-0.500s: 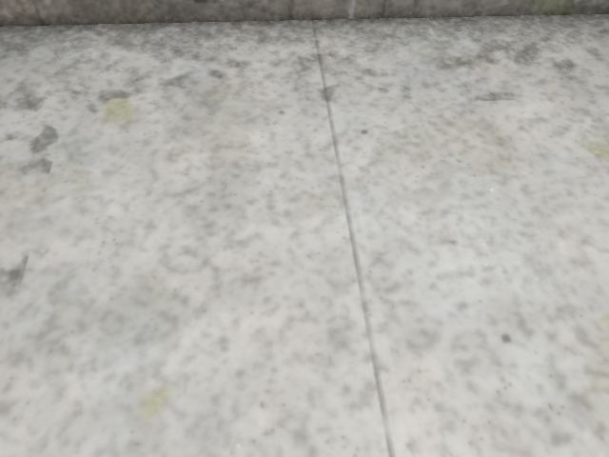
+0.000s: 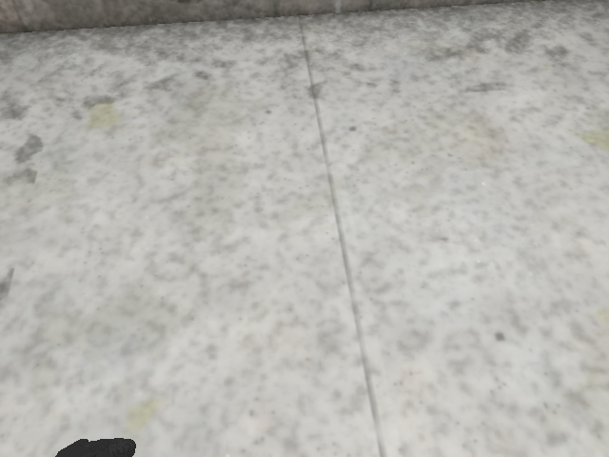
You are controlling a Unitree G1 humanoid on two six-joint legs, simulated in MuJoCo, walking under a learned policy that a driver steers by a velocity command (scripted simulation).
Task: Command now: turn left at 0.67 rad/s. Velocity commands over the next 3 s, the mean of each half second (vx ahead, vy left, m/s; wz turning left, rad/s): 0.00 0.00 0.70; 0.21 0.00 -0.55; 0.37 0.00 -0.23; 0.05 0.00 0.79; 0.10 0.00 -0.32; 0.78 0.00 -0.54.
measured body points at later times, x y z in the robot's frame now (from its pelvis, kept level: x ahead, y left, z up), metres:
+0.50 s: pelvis +0.03 +0.04 +0.00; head +0.05 +0.08 +0.45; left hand +0.07 +0.37 -0.11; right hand +0.30 -0.15 -0.06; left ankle +0.01 +0.12 -0.74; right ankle +0.12 -0.10 -0.69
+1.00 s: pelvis +0.09 +0.07 +0.00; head +0.11 +0.08 +0.45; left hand +0.24 +0.35 -0.09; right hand +0.21 -0.23 -0.08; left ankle +0.03 +0.16 -0.74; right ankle +0.10 -0.09 -0.68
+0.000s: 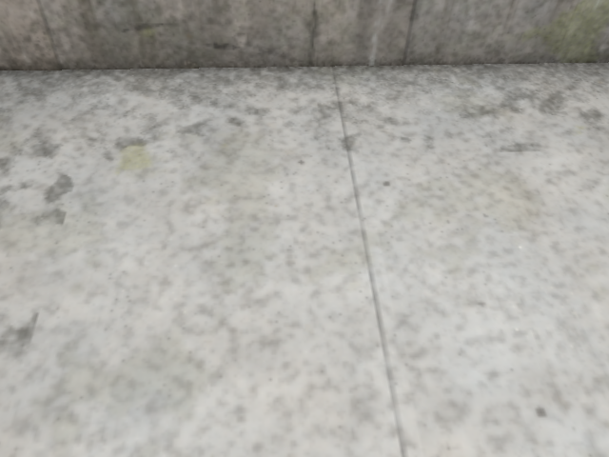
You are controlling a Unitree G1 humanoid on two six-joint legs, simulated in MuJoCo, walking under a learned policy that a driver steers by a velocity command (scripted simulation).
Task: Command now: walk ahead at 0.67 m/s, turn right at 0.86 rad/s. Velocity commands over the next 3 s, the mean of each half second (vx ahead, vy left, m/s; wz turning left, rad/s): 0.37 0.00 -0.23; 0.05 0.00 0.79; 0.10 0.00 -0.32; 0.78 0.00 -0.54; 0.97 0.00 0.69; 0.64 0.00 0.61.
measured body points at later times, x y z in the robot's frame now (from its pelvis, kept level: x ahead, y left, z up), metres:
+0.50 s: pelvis +0.20 -0.07 -0.01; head +0.25 -0.07 +0.44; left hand +0.42 +0.15 -0.10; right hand +0.21 -0.36 -0.13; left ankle +0.14 +0.09 -0.65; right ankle +0.27 -0.18 -0.74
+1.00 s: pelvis +0.26 -0.02 +0.00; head +0.30 +0.04 +0.45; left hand +0.36 +0.32 -0.10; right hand +0.49 -0.26 -0.06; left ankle +0.27 +0.07 -0.74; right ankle +0.34 -0.18 -0.65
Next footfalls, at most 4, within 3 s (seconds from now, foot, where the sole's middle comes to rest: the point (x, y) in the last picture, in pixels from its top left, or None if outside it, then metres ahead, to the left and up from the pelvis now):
0.32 right None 0.31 -0.19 -0.78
0.78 left None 0.31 0.08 -0.78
1.22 right None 0.39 -0.14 -0.77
1.52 left None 0.32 0.10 -0.78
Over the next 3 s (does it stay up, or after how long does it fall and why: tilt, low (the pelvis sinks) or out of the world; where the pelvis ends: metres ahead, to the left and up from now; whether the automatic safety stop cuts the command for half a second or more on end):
stays up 1.38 -0.05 -0.02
